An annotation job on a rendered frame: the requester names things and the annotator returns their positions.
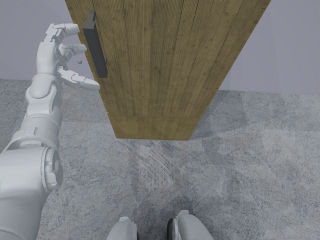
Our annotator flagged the left robot upper arm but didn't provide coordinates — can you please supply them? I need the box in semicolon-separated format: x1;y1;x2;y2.
0;146;64;240

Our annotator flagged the robot left shin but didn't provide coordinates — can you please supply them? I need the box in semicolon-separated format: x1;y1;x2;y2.
119;216;130;222

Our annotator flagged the handle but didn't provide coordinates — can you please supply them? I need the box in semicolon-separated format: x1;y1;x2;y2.
82;10;108;78

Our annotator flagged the left robot thigh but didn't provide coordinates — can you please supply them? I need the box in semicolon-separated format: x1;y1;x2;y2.
106;221;137;240

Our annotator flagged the robot left hand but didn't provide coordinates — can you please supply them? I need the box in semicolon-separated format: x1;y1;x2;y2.
36;23;100;91

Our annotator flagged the cupboard door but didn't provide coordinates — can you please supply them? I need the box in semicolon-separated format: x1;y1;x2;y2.
69;0;266;118

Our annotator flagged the robot left forearm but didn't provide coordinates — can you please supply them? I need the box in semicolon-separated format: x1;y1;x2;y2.
0;73;63;155

